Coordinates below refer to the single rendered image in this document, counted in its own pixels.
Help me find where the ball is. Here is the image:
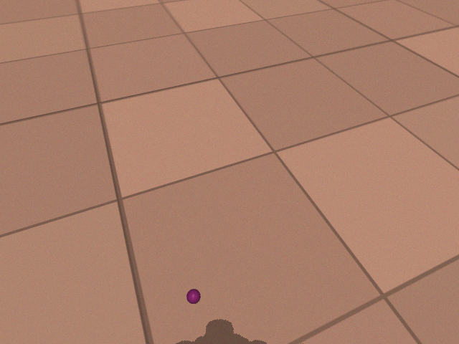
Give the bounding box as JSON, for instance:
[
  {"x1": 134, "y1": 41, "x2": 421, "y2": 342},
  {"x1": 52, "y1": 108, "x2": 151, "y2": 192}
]
[{"x1": 186, "y1": 289, "x2": 200, "y2": 304}]

